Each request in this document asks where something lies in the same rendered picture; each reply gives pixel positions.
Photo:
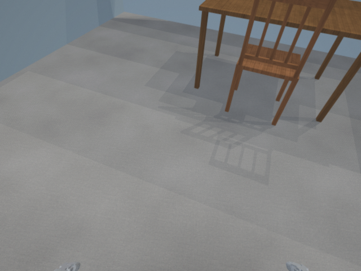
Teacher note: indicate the table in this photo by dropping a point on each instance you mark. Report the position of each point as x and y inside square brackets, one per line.
[343, 21]

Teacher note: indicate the chair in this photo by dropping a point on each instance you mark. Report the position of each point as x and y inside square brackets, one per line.
[277, 63]

